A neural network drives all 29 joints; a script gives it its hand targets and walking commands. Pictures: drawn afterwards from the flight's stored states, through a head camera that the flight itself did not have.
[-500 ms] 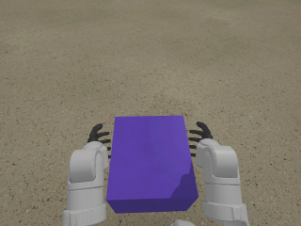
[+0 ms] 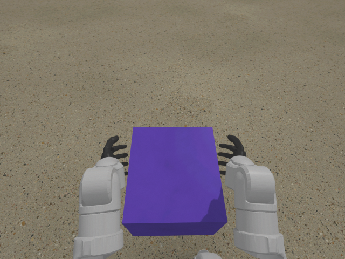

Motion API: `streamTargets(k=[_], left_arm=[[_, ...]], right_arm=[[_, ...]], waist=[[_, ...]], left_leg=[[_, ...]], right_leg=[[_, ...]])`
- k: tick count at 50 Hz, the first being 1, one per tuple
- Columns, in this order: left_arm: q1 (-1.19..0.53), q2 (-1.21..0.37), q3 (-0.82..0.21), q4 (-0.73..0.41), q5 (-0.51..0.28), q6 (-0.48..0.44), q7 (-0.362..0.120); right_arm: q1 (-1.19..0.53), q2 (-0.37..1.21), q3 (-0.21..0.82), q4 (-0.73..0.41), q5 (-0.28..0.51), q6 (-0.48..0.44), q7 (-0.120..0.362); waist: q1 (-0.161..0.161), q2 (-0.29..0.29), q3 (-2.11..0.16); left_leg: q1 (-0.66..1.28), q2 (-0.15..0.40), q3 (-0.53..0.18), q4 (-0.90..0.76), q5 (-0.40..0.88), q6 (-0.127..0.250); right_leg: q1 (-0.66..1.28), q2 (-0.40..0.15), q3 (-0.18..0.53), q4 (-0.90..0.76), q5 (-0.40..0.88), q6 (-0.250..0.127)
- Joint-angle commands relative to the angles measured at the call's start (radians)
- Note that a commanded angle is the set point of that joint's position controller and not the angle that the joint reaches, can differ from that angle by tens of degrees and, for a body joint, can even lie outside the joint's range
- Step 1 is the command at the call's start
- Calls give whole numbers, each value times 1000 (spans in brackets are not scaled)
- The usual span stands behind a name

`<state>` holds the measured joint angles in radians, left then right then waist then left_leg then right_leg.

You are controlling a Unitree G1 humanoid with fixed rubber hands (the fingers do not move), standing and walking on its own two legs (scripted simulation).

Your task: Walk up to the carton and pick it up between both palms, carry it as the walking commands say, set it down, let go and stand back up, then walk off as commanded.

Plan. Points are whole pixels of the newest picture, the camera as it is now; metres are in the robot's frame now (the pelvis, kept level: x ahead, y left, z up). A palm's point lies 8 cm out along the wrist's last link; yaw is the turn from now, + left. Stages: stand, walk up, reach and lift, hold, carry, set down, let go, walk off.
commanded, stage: carry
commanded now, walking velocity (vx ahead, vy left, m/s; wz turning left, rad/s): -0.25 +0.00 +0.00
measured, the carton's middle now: (173, 181) +0.31 -0.01 -0.01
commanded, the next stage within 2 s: none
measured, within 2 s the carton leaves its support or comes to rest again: neither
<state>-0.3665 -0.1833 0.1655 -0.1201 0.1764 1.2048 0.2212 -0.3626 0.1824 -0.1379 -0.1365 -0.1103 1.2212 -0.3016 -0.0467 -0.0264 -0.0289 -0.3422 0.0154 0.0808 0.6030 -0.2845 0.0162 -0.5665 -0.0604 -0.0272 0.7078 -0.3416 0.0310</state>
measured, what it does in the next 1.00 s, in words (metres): walks backwards: right foot, then left foot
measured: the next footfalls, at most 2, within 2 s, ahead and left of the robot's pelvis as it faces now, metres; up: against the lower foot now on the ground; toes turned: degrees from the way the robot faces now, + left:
right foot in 0.24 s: -0.07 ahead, -0.12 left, +0.00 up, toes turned -4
left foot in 0.52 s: -0.20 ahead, +0.14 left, +0.00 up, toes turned +4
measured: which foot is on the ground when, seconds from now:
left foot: down 0.00-0.24, up 0.26-0.50, down 0.52-0.82, up 0.84-1.00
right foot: up 0.00-0.22, down 0.24-0.54, up 0.56-0.78, down 0.80-1.00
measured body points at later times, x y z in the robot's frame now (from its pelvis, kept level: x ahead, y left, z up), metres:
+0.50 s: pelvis -0.21 +0.01 +0.00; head -0.20 +0.01 +0.45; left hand +0.11 +0.13 +0.09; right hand +0.09 -0.16 +0.08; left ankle -0.23 +0.13 -0.71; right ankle -0.11 -0.12 -0.73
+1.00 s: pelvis -0.43 +0.02 +0.01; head -0.42 +0.01 +0.46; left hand -0.11 +0.15 +0.09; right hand -0.13 -0.14 +0.08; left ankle -0.42 +0.15 -0.67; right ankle -0.37 -0.09 -0.73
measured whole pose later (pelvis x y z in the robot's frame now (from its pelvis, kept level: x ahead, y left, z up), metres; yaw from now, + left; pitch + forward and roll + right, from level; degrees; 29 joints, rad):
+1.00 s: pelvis -0.43 +0.02 +0.01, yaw -1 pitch +3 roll +2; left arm -0.41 -0.20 0.17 -0.10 0.13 1.23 0.29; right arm -0.36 0.18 -0.18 -0.15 -0.14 1.24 -0.26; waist -0.01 -0.01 -0.04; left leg -0.52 0.00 0.06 0.97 -0.44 -0.02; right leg -0.42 -0.06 -0.04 0.54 -0.16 -0.01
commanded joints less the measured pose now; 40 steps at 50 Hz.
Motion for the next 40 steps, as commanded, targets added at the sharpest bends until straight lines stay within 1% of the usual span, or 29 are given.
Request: streamTargets(k=[1, 3, 4, 8, 9, 10, 11, 12, 13, 14, 15, 16, 18, 20, 23, 25, 26, 27, 28, 29, 30, 31, 32, 33, 34, 37, 38, 39, 40], left_arm=[[-561, -1075, -672, -106, -484, 6, -382], [-624, -1063, -699, -137, -529, 4, -387], [-639, -1050, -696, -133, -541, 10, -388], [-594, -1038, -676, -74, -558, 39, -399], [-576, -1042, -673, -50, -559, 44, -404], [-559, -1047, -673, -29, -560, 47, -410], [-547, -1054, -676, -12, -563, 49, -415], [-545, -1060, -679, 1, -566, 50, -420], [-485, -1050, -655, 45, -537, 40, -426], [-510, -1068, -661, 15, -547, 38, -430], [-573, -1068, -661, -21, -557, 39, -428], [-570, -1060, -642, -21, -542, 41, -423], [-562, -1050, -620, -18, -507, 34, -412], [-535, -1032, -594, -11, -480, 31, -402], [-469, -1009, -585, -5, -436, 25, -385], [-422, -1010, -592, -5, -418, 20, -376], [-414, -1018, -601, -17, -416, 15, -372], [-417, -1029, -608, -36, -423, 9, -372], [-490, -1039, -638, -84, -444, 14, -375], [-521, -1064, -653, -90, -454, 12, -374], [-542, -1071, -662, -104, -470, 8, -377], [-580, -1071, -684, -122, -501, 4, -382], [-613, -1066, -700, -141, -523, 4, -384], [-626, -1056, -698, -136, -536, 9, -385], [-629, -1045, -693, -132, -546, 15, -387], [-591, -1038, -679, -81, -556, 37, -398], [-574, -1042, -676, -57, -558, 42, -403], [-558, -1046, -676, -35, -559, 45, -408], [-546, -1052, -678, -18, -563, 47, -414]], right_arm=[[-521, 1071, 642, -44, 432, 8, 497], [-540, 1055, 616, -63, 422, 1, 489], [-540, 1045, 600, -60, 411, 0, 483], [-488, 1033, 562, -48, 363, 0, 453], [-462, 1033, 558, -33, 347, 0, 447], [-437, 1029, 556, -19, 335, 0, 442], [-426, 1027, 559, -11, 330, -2, 439], [-443, 1032, 566, -8, 334, -5, 437], [-481, 1036, 601, -49, 346, -3, 440], [-522, 1048, 617, -71, 356, 0, 442], [-560, 1060, 623, -74, 375, -3, 443], [-572, 1068, 626, -63, 397, -3, 449], [-594, 1085, 650, -57, 429, -4, 454], [-609, 1074, 673, -64, 451, 2, 457], [-565, 1060, 680, -36, 468, 16, 464], [-519, 1055, 676, -13, 464, 23, 472], [-510, 1053, 680, -14, 464, 24, 476], [-505, 1055, 676, -22, 465, 20, 484], [-486, 1062, 653, 10, 448, 8, 491], [-497, 1077, 653, -7, 441, 12, 495], [-510, 1078, 649, -37, 437, 10, 497], [-529, 1069, 641, -59, 431, 5, 494], [-538, 1062, 629, -71, 427, 0, 489], [-534, 1054, 610, -66, 415, 1, 483], [-536, 1046, 599, -68, 406, 0, 476], [-488, 1037, 571, -53, 366, 0, 452], [-462, 1036, 566, -39, 350, 0, 446], [-436, 1031, 562, -23, 337, 0, 441], [-426, 1029, 564, -15, 331, -2, 438]], waist=[[39, 192, -314], [55, 190, -308], [56, 187, -316], [38, 244, -400], [44, 240, -407], [52, 221, -413], [52, 176, -420], [50, 81, -425], [65, -168, -378], [74, -257, -350], [73, -196, -353], [73, -129, -357], [63, -125, -355], [61, -158, -373], [73, -198, -403], [66, -175, -410], [70, -110, -407], [66, 55, -409], [35, 333, -343], [29, 304, -318], [37, 209, -320], [46, 174, -315], [54, 188, -315], [56, 184, -322], [52, 192, -341], [37, 240, -405], [43, 235, -411], [50, 216, -415], [50, 163, -417]], left_leg=[[-1, 360, -292, -269, 361, 193], [41, 253, -156, -232, 248, 123], [90, 231, -144, -221, 265, 115], [239, 280, -220, -223, 312, 129], [249, 280, -220, -212, 331, 119], [245, 274, -214, -193, 362, 90], [201, 252, -206, -170, 368, 47], [100, 214, -187, -104, 311, 5], [-117, 88, -64, -16, 111, -44], [-162, 52, -3, 176, -190, -49], [-153, 19, -34, 340, -264, -42], [-154, -1, -61, 455, -255, -37], [-175, 9, -67, 489, -173, -27], [-157, -2, -18, 339, -164, -35], [-93, -26, 15, 116, -199, -33], [32, -6, 24, -167, -30, -24], [127, 55, -65, -237, 12, -18], [217, 215, -250, -244, 159, 33], [114, 386, -389, -275, 327, 153], [46, 430, -405, -284, 450, 221], [14, 377, -330, -273, 382, 201], [-5, 316, -236, -257, 296, 158], [38, 265, -180, -235, 266, 127], [86, 235, -155, -219, 278, 115], [129, 235, -160, -215, 300, 116], [225, 279, -220, -232, 284, 123], [233, 280, -220, -222, 294, 112], [225, 272, -214, -204, 319, 81], [179, 247, -203, -172, 317, 38]], right_leg=[[99, 61, 63, 465, -197, -1], [64, 51, 32, 447, -81, 1], [57, 52, -9, 374, -84, 11], [144, 77, -50, 37, -165, 3], [190, 83, -58, -88, -115, -6], [252, 74, -53, -247, -11, -13], [342, 28, -12, -368, 61, -21], [433, -78, 113, -402, 88, -36], [450, -277, 318, -344, 356, -127], [372, -371, 333, -330, 616, -195], [347, -371, 313, -313, 737, -216], [339, -344, 267, -312, 749, -210], [366, -254, 143, -264, 722, -158], [416, -212, 99, -228, 737, -135], [473, -220, 142, -248, 634, -153], [445, -195, 124, -235, 547, -110], [360, -154, 105, -179, 426, -67], [181, -92, 60, -134, 169, -18], [60, 18, -51, 80, -206, 18], [67, 68, 17, 342, -290, 11], [88, 59, 63, 445, -224, -1], [87, 50, 54, 481, -147, -7], [62, 42, 38, 444, -95, -5], [54, 43, -2, 371, -89, 5], [62, 49, -30, 286, -111, 10], [148, 75, -52, 32, -163, -2], [195, 81, -59, -94, -111, -10], [259, 70, -51, -250, -11, -17], [345, 19, -1, -376, 55, -26]])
